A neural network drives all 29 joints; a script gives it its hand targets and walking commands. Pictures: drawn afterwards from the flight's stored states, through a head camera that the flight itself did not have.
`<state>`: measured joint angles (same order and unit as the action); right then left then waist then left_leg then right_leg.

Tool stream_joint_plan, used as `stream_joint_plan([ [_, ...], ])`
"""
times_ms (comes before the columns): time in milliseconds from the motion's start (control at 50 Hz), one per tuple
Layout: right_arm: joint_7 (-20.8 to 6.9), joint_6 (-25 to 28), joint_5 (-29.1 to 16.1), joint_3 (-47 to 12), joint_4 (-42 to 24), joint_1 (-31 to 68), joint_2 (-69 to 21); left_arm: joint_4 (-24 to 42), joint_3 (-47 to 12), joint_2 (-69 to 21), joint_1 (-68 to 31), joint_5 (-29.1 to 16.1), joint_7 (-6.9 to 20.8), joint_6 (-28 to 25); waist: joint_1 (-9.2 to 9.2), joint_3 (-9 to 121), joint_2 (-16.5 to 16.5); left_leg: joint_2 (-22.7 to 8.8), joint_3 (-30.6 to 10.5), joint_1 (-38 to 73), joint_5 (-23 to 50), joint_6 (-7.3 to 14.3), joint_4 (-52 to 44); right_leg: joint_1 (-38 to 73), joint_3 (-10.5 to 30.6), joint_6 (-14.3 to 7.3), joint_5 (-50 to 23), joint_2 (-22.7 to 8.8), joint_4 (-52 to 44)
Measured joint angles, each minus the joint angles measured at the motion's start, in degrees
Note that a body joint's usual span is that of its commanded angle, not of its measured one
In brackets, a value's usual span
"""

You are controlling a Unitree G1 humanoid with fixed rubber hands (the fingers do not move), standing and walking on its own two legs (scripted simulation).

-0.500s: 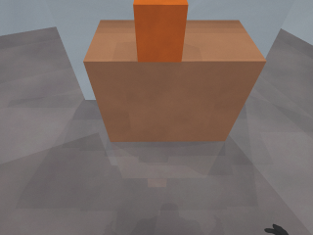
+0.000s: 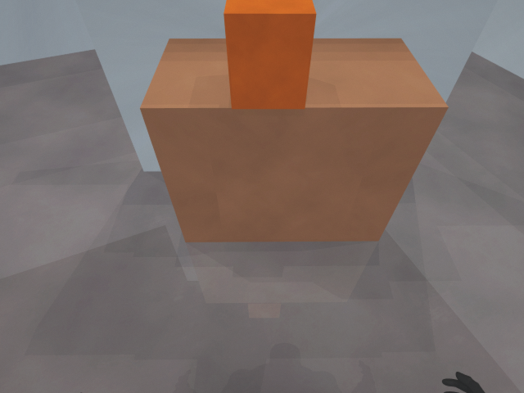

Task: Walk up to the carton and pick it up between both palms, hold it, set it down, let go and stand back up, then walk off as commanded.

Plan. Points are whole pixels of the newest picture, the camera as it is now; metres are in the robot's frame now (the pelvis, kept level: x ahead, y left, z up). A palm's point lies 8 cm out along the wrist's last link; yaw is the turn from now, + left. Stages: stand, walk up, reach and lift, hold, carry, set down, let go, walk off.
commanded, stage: stand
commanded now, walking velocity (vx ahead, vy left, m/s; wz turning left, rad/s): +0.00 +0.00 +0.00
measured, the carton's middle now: (268, 49) +0.95 -0.03 +0.08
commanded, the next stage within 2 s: none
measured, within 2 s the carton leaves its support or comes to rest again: neither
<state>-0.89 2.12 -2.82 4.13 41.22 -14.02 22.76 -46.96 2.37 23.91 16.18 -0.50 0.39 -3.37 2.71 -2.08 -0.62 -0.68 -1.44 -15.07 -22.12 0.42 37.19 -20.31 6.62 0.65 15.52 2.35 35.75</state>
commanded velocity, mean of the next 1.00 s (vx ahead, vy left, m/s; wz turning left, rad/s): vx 0.00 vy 0.00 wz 0.00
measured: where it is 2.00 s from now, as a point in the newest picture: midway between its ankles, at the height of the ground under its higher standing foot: outside the picture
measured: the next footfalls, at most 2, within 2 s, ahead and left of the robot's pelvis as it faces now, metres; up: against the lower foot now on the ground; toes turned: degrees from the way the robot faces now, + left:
none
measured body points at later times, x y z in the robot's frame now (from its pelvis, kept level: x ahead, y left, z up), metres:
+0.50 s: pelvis -0.02 +0.00 +0.00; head -0.02 -0.01 +0.45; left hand +0.10 +0.31 -0.09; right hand +0.09 -0.32 -0.09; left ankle -0.03 +0.13 -0.72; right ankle +0.04 -0.14 -0.72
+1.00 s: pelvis -0.03 +0.00 +0.00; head -0.02 +0.00 +0.45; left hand +0.10 +0.32 -0.09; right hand +0.09 -0.32 -0.08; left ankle -0.03 +0.13 -0.72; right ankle +0.04 -0.14 -0.72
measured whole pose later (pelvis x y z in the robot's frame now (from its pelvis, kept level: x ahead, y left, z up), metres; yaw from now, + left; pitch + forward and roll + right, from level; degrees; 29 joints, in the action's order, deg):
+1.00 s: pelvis -0.03 +0.00 +0.00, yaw +0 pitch -2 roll +0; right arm -0.8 1.9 -2.8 4.1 41.2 -13.4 22.8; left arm -47.3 1.9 23.9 12.1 -0.5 0.6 -2.2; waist 2.7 -2.1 -0.6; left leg -0.7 -1.5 -14.7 -20.3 0.1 37.2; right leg -19.3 6.6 0.7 13.0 2.3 34.5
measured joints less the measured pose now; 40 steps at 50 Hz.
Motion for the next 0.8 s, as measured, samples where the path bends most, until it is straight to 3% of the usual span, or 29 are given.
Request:
stream_joint_plan([
  [800, 0.14, -0.40, 0.01, 0.00, 0.00, 0.48, 0.00, -0.26, -0.44, 0.00, -4.02, 0.00, 0.18, 1.39, 0.00, 0.00, 0.00, 0.02, -0.06, 0.41, 1.86, -0.24, 0.00, 0.93, 0.00, 0.00, -2.45, -0.06, -1.04],
])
